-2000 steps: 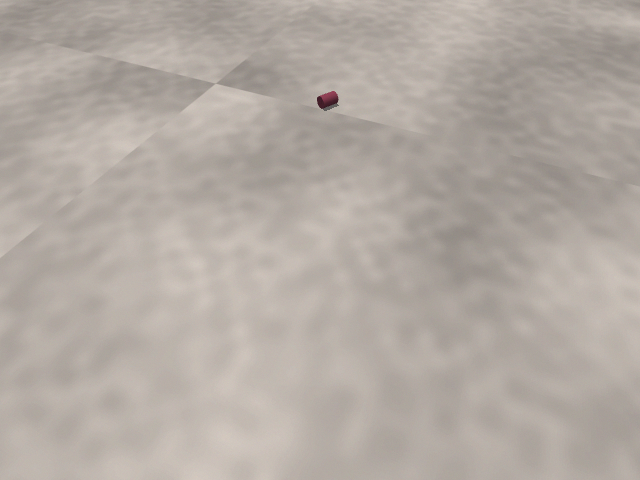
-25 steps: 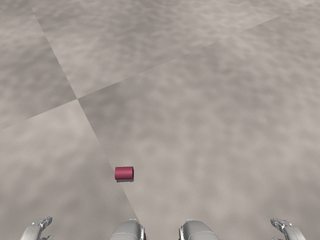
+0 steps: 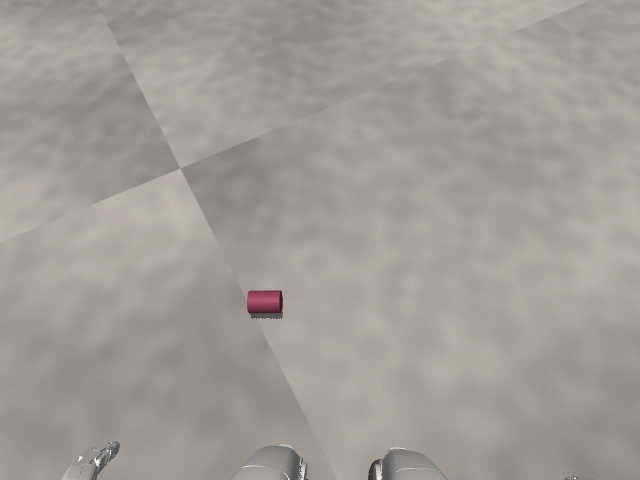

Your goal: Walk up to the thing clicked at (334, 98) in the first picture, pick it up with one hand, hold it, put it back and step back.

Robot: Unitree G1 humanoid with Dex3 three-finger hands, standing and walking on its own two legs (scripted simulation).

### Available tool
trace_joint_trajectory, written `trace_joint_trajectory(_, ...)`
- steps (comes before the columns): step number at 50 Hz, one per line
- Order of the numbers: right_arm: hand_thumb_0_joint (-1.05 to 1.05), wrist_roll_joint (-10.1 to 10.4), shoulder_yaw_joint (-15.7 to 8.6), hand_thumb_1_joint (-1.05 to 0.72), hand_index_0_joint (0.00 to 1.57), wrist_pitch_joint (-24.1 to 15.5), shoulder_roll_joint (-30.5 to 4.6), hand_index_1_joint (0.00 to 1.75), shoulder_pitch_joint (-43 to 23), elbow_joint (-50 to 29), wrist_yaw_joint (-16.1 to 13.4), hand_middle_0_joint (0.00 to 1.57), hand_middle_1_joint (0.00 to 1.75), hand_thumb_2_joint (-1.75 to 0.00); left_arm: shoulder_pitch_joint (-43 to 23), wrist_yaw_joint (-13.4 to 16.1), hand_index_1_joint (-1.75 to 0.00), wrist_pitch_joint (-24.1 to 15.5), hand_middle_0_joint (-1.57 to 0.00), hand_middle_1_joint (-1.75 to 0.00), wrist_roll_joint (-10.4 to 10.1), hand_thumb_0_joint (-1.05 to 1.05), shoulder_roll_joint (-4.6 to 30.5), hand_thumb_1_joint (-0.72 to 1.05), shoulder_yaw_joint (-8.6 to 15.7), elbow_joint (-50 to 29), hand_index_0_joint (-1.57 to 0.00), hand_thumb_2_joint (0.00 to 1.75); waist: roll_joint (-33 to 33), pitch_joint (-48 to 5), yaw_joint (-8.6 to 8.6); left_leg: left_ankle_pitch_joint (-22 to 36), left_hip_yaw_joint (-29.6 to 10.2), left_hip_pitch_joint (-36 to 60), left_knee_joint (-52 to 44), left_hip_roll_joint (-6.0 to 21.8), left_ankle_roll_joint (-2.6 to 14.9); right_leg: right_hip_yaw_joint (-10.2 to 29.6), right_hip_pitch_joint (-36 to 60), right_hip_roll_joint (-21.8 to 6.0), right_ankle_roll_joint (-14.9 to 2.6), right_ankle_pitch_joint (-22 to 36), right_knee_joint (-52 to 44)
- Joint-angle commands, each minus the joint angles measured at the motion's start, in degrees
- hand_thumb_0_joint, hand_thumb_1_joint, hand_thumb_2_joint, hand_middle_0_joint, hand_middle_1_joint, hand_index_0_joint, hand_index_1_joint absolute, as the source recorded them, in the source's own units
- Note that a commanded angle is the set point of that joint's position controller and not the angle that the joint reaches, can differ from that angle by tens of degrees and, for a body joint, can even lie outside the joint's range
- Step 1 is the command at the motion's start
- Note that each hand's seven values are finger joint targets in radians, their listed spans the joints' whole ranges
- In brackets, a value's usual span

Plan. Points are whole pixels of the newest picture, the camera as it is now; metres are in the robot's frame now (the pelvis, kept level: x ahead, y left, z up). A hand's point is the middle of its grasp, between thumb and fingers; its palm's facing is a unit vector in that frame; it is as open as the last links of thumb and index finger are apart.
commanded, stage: step back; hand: left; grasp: from above
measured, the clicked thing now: (265, 301) +0.62 +0.22 -0.73
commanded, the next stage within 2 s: none
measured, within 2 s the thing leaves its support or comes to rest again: neither
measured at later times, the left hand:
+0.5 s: hand out of the picture -0.06 +0.27 -0.14, palm faces -0.06 -0.91 -0.42, open 7.4 cm
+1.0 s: hand out of the picture -0.21 +0.30 -0.14, palm faces -0.03 -0.92 -0.40, open 7.4 cm
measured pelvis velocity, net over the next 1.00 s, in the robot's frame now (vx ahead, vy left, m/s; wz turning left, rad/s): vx -0.32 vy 0.02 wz -0.06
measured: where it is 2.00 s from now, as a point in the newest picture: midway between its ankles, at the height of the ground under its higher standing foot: outside the picture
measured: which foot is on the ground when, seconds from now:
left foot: up 0.00-0.06, down 0.08-0.44, up 0.46-0.72, down 0.74-1.00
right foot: down 0.00-0.10, up 0.12-0.40, down 0.42-0.76, up 0.78-1.00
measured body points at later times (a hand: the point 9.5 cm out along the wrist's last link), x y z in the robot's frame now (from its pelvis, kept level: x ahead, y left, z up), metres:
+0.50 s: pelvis -0.15 +0.00 -0.01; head -0.10 -0.01 +0.44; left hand -0.06 +0.32 -0.11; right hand -0.03 -0.31 -0.13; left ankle -0.07 +0.13 -0.70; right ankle -0.16 -0.11 -0.73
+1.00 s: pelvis -0.32 +0.02 +0.00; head -0.27 +0.03 +0.45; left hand -0.21 +0.34 -0.12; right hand -0.23 -0.29 -0.11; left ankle -0.25 +0.15 -0.73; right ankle -0.37 -0.10 -0.67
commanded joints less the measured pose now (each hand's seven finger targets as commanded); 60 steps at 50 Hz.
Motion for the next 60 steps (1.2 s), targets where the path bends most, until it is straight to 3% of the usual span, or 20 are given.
trace_joint_trajectory(1, 0.0, -0.4, -3.1, -0.9, 0.2, -2.4, -8.1, 0.3, 2.6, -4.4, 0.3, 0.2, 0.3, -0.9, -0.1, 0.9, -0.3, -0.4, -0.2, -0.3, -0.5, 0.0, 16.2, 0.9, 3.8, -5.1, -0.2, 0.9, -11.9, -13.9, -0.11, 6.1, 4.1, 1.9, -19.7, 2.7, 1.13, 13.6, 13.8, -12.8, -9.83, 30.6, -2.4)
trace_joint_trajectory(3, 0.0, -1.2, -4.1, -0.9, 0.2, -2.7, -9.4, 0.3, 4.7, -3.8, 0.5, 0.2, 0.3, -0.9, -1.3, 0.5, -0.3, 0.2, -0.2, -0.3, -1.0, 0.0, 15.3, 0.9, 3.0, -5.9, -0.2, 0.9, -7.9, -14.6, -2.0, 20.8, 2.3, 10.0, -28.8, 4.9, 2.66, 10.6, 6.0, -9.1, -4.99, 20.4, 1.1)
trace_joint_trajectory(6, 0.0, -1.6, -5.9, -0.9, 0.2, -2.9, -18.1, 0.3, 0.1, -6.2, 1.2, 0.2, 0.3, -0.9, -5.5, 1.4, -0.3, 0.5, -0.2, -0.3, -0.5, 0.0, 14.1, 0.9, 3.6, -5.6, -0.2, 0.9, 11.3, -11.5, -4.65, 36.6, -25.0, 3.5, -34.3, 27.4, 19.35, 9.9, -5.3, 7.0, 0.34, -24.1, 30.7)
trace_joint_trajectory(9, 0.0, -1.5, -3.7, -0.9, 0.2, -2.9, -12.0, 0.3, -6.3, -7.4, 0.1, 0.2, 0.3, -0.9, 0.0, 1.0, -0.3, 0.6, -0.2, -0.3, -2.0, 0.0, 13.0, 0.9, 3.4, -2.8, -0.2, 0.9, 4.5, -8.8, 0.63, 39.8, -9.2, 5.8, -29.7, 19.2, 13.87, 11.4, -9.7, 7.5, -0.37, -15.5, 38.7)
trace_joint_trajectory(15, 0.0, -1.4, -3.8, -0.9, 0.2, -2.6, -11.6, 0.3, -2.0, -7.9, 0.0, 0.2, 0.3, -0.9, 0.4, 0.2, -0.3, -0.5, -0.2, -0.3, -1.1, 0.0, 12.2, 0.9, 3.1, -3.1, -0.2, 0.9, 7.5, -10.7, -2.65, 44.0, -7.6, 15.1, -24.7, 19.1, 15.75, 6.0, -6.1, 4.2, 2.83, -15.6, 17.7)
trace_joint_trajectory(20, 0.0, 0.1, -4.1, -0.9, 0.2, -1.1, -12.3, 0.3, -5.3, -9.1, 0.6, 0.2, 0.3, -0.9, 8.0, 0.1, -0.3, -1.7, -0.2, -0.3, 0.0, 0.0, 11.9, 0.9, 3.2, 0.9, -0.2, 0.9, 8.2, -15.7, 0.74, 33.1, -5.0, 9.7, -18.7, 16.1, 9.84, 1.1, 9.4, 3.3, 0.26, 3.4, -12.7)
trace_joint_trajectory(21, 0.0, 0.5, -3.5, -0.9, 0.2, -1.1, -10.4, 0.3, -5.4, -9.5, 0.7, 0.2, 0.3, -0.9, 7.9, 0.3, -0.3, -2.1, -0.2, -0.3, 0.8, 0.0, 14.6, 0.9, 3.8, 0.5, -0.2, 0.9, 3.5, -15.0, 0.72, 24.6, -4.3, 1.1, -16.0, 13.5, 6.47, 9.1, 13.6, -0.9, -1.58, 4.8, -12.4)
trace_joint_trajectory(23, 0.0, 0.5, -3.6, -0.9, 0.2, -0.7, -8.6, 0.3, -8.5, -10.4, 0.0, 0.2, 0.3, -0.9, 2.9, -0.1, -0.3, -2.0, -0.2, -0.3, 1.0, 0.0, 24.5, 0.9, 6.0, -2.4, -0.2, 0.9, -17.3, -9.3, 3.34, -6.4, -1.6, -6.0, 9.2, -0.2, 0.45, 35.5, -0.5, -22.7, -17.19, 12.9, -17.2)
trace_joint_trajectory(27, 0.0, 1.2, -3.8, -0.9, 0.2, -1.2, -9.6, 0.3, -1.6, -7.3, -0.2, 0.2, 0.3, -0.9, -6.0, 0.7, -0.3, -1.7, -0.2, -0.3, 0.7, 0.0, 16.8, 0.9, 4.3, -5.3, -0.2, 0.9, -8.6, -6.9, -1.88, 1.3, -4.9, -4.9, 19.0, -2.2, -0.14, 15.8, -1.8, -12.8, -11.64, 20.6, -10.7)
trace_joint_trajectory(33, 0.0, -0.3, -3.1, -0.9, 0.2, -1.8, -8.0, 0.3, -1.4, -8.0, -0.1, 0.2, 0.3, -0.9, 0.6, 1.2, -0.3, -0.5, -0.2, -0.3, 0.8, 0.0, 16.1, 0.9, 4.0, -4.8, -0.2, 0.9, -12.4, -12.1, 2.22, -0.9, 0.9, -4.1, -9.8, 2.8, -0.34, 15.4, 15.4, -13.2, -10.25, 26.3, -4.9)
trace_joint_trajectory(36, 0.0, -0.9, -3.8, -0.9, 0.2, -2.4, -8.0, 0.3, 3.5, -5.2, 0.1, 0.2, 0.3, -0.9, -0.6, 0.6, -0.3, 0.6, -0.2, -0.3, -0.6, 0.0, 16.4, 0.9, 3.2, -5.3, -0.2, 0.9, -11.0, -14.3, -0.37, 15.7, 6.0, 7.4, -29.9, 2.2, 0.82, 12.3, 10.5, -9.6, -6.62, 22.7, 1.1)
trace_joint_trajectory(39, 0.0, -1.7, -6.1, -0.9, 0.2, -2.3, -19.6, 0.3, 0.0, -7.3, 1.1, 0.2, 0.3, -0.9, -5.3, 1.3, -0.3, 1.0, -0.2, -0.3, -0.7, 0.0, 14.8, 0.9, 3.4, -6.4, -0.2, 0.9, 11.9, -11.4, -3.91, 29.3, -25.7, 2.4, -35.6, 27.4, 17.19, 7.0, -5.7, 6.2, 0.63, -23.5, 26.1)
trace_joint_trajectory(43, 0.0, -1.7, -3.7, -0.9, 0.2, -3.0, -12.4, 0.3, -6.7, -8.2, 0.0, 0.2, 0.3, -0.9, 1.1, 0.7, -0.3, 1.2, -0.2, -0.3, -1.4, 0.0, 14.1, 0.9, 3.5, -2.3, -0.2, 0.9, 5.0, -8.8, 1.89, 36.4, -9.0, 2.7, -29.9, 19.6, 13.81, 11.2, -6.9, 6.8, 0.06, -14.8, 38.4)
trace_joint_trajectory(49, 0.0, -1.7, -4.0, -0.9, 0.2, -2.3, -12.5, 0.3, -2.4, -8.5, 0.0, 0.2, 0.3, -0.9, 0.9, -0.6, -0.3, 0.5, -0.2, -0.3, -0.5, 0.0, 12.6, 0.9, 2.9, -1.9, -0.2, 0.9, 9.3, -11.0, -1.26, 34.7, -8.5, 12.0, -27.1, 19.2, 14.31, 5.0, -2.7, 3.3, 2.08, -15.1, 13.6)
trace_joint_trajectory(53, 0.0, -0.4, -3.5, -0.9, 0.2, -0.7, -12.0, 0.3, -4.6, -8.7, 0.4, 0.2, 0.3, -0.9, 7.9, -0.5, -0.3, -0.7, -0.2, -0.3, 0.4, 0.0, 13.0, 0.9, 3.0, 2.4, -0.2, 0.9, 7.1, -15.4, 1.41, 27.3, -4.3, 5.6, -20.3, 14.9, 8.09, 1.8, 12.1, 3.2, -0.33, 1.4, -13.3)
trace_joint_trajectory(54, 0.0, -0.1, -2.7, -0.9, 0.2, -0.7, -9.3, 0.3, -4.1, -9.1, 0.5, 0.2, 0.3, -0.9, 7.8, -0.4, -0.3, -0.9, -0.2, -0.3, 1.2, 0.0, 16.4, 0.9, 4.0, 2.1, -0.2, 0.9, -1.1, -12.9, 1.06, 14.6, -3.4, -5.3, -14.2, 9.4, 4.72, 13.5, 14.3, -3.2, -2.23, -2.1, -14.3)
trace_joint_trajectory(55, 0.0, 0.4, -2.6, -0.9, 0.2, -0.8, -7.1, 0.3, -7.2, -10.3, -0.2, 0.2, 0.3, -0.9, 5.0, -0.6, -0.3, -0.5, -0.2, -0.3, 0.9, 0.0, 23.1, 0.9, 5.6, 0.6, -0.2, 0.9, -17.4, -9.6, 3.72, -3.1, 0.3, -9.1, -0.7, -1.1, 1.09, 30.0, 2.4, -18.4, -11.68, 0.6, -19.3)
trace_joint_trajectory(56, 0.0, 0.2, -4.0, -0.9, 0.2, -0.3, -9.7, 0.3, -7.5, -10.2, -0.8, 0.2, 0.3, -0.9, 0.8, -0.3, -0.3, -0.8, -0.2, -0.3, 1.1, 0.0, 25.3, 0.9, 5.7, -1.8, -0.2, 0.9, -16.9, -5.3, 3.28, -6.4, -5.7, -5.4, 12.0, 1.3, -0.39, 37.8, -11.0, -25.1, -17.25, -0.6, -22.3)
trace_joint_trajectory(58, 0.0, 0.7, -4.0, -0.9, 0.2, -0.3, -10.8, 0.3, -1.8, -7.3, -0.5, 0.2, 0.3, -0.9, -7.9, 0.5, -0.3, -1.4, -0.2, -0.3, 0.8, 0.0, 19.2, 0.9, 4.1, -3.7, -0.2, 0.9, -5.3, -6.0, -2.8, 1.0, -8.8, -5.8, 19.3, -1.2, 0.26, 20.0, -5.8, -16.2, -12.54, 14.1, -13.2)
trace_joint_trajectory(60, 0.0, 0.5, -3.3, -0.9, 0.2, -1.2, -9.2, 0.3, -1.0, -6.9, -0.5, 0.2, 0.3, -0.9, -4.9, 0.6, -0.3, -1.5, -0.2, -0.3, 1.1, 0.0, 16.4, 0.9, 4.0, -3.0, -0.2, 0.9, -6.7, -9.1, -1.32, 2.7, -4.4, -5.9, 17.3, -1.5, -0.38, 13.0, 0.6, -11.9, -10.33, 18.0, -9.2)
